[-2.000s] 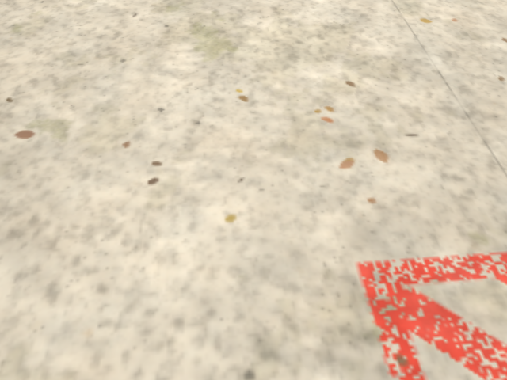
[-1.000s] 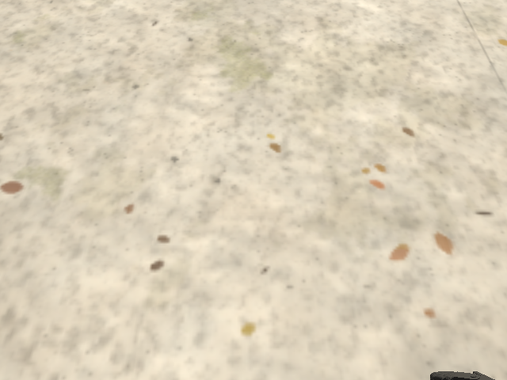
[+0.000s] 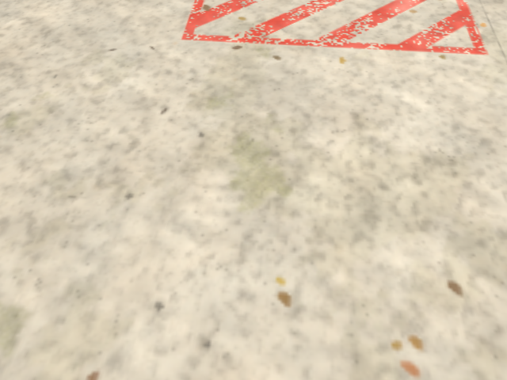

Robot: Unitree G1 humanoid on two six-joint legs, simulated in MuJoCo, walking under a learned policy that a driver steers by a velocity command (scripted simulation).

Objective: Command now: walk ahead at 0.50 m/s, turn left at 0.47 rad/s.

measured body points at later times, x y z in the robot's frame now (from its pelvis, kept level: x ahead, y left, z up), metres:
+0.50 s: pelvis +0.28 +0.06 +0.00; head +0.31 +0.09 +0.45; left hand +0.41 +0.37 -0.09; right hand +0.41 -0.20 -0.11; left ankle +0.23 +0.13 -0.74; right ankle +0.50 -0.08 -0.68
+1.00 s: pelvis +0.55 +0.12 +0.00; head +0.58 +0.13 +0.45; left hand +0.41 +0.36 -0.12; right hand +0.85 +0.00 -0.08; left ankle +0.60 +0.32 -0.70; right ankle +0.56 -0.01 -0.74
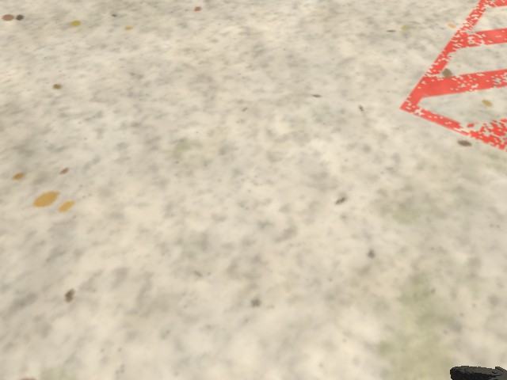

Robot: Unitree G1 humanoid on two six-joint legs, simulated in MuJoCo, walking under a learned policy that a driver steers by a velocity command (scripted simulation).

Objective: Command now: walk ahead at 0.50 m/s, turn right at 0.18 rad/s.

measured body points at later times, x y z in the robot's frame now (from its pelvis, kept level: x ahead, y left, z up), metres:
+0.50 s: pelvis +0.18 +0.02 -0.01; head +0.22 +0.01 +0.44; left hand +0.43 +0.23 -0.10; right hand +0.21 -0.29 -0.12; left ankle +0.18 +0.15 -0.75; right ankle +0.24 -0.12 -0.72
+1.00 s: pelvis +0.29 +0.00 -0.01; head +0.30 +0.00 +0.44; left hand +0.55 +0.17 -0.11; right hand +0.27 -0.33 -0.09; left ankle +0.37 +0.09 -0.75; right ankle +0.24 -0.11 -0.74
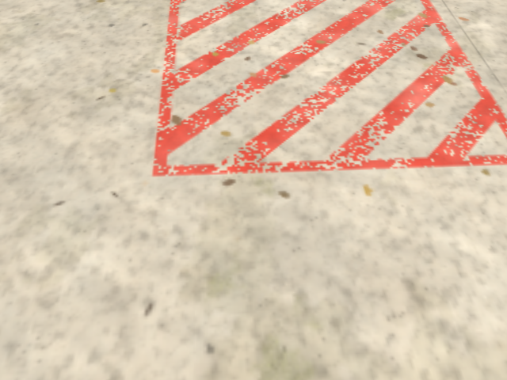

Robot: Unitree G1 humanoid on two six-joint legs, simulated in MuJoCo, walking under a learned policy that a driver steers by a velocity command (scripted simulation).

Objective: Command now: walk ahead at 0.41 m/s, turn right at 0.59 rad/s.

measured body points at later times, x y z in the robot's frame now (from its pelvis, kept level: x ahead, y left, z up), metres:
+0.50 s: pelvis +0.16 -0.04 +0.00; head +0.20 -0.05 +0.44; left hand +0.40 +0.17 -0.09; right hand +0.17 -0.33 -0.14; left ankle +0.08 +0.12 -0.67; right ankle +0.24 -0.16 -0.73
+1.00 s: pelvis +0.24 -0.03 +0.00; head +0.25 -0.03 +0.45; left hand +0.36 +0.22 -0.13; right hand +0.31 -0.29 -0.13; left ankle +0.24 +0.09 -0.73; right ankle +0.24 -0.16 -0.73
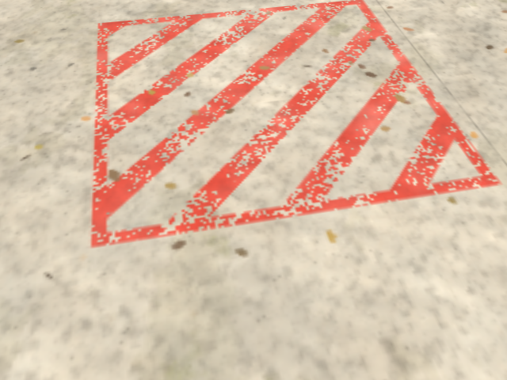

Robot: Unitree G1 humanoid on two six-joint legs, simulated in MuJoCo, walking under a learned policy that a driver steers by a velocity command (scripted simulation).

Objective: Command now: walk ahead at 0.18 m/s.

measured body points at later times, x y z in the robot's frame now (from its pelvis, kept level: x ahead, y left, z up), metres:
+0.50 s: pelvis +0.19 -0.01 +0.00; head +0.22 -0.01 +0.45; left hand +0.10 +0.25 -0.13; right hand +0.43 -0.22 -0.09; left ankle +0.37 +0.12 -0.70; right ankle +0.03 -0.12 -0.73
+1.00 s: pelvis +0.46 +0.02 +0.01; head +0.49 +0.02 +0.46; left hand +0.66 +0.27 -0.09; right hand +0.45 -0.25 -0.13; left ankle +0.39 +0.12 -0.73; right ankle +0.67 -0.14 -0.68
